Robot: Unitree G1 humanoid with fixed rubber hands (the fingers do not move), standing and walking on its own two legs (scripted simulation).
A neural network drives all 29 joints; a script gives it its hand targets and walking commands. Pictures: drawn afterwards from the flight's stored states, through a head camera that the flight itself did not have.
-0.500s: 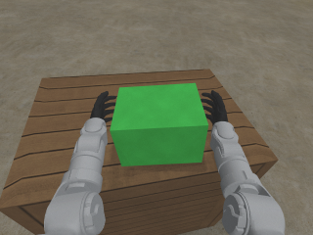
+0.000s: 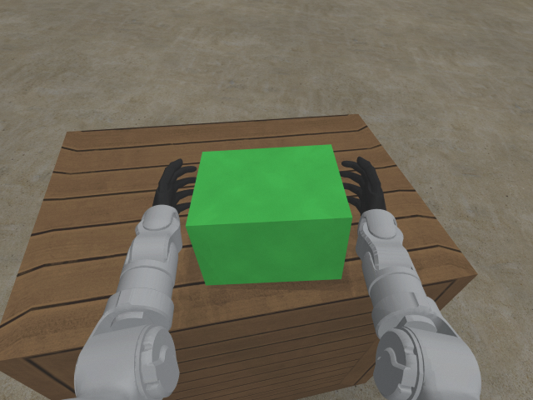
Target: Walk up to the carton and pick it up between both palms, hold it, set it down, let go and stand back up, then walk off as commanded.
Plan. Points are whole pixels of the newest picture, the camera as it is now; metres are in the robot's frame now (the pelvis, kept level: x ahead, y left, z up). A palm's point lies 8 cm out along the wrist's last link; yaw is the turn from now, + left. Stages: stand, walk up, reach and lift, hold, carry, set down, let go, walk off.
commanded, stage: set down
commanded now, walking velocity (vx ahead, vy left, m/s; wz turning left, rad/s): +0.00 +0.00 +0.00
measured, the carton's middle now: (269, 213) +0.43 +0.01 +0.06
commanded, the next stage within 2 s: none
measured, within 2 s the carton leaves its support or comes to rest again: rests again in 0.82 s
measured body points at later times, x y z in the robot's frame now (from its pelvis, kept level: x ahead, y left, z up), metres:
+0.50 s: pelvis +0.00 +0.00 +0.00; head +0.01 +0.02 +0.45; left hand +0.41 +0.17 +0.08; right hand +0.41 -0.15 +0.11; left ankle -0.01 +0.06 -0.75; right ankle -0.05 -0.11 -0.75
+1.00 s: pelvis +0.00 +0.00 +0.00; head +0.01 +0.02 +0.45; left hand +0.41 +0.17 +0.08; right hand +0.41 -0.15 +0.09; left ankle -0.01 +0.06 -0.75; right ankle -0.05 -0.11 -0.75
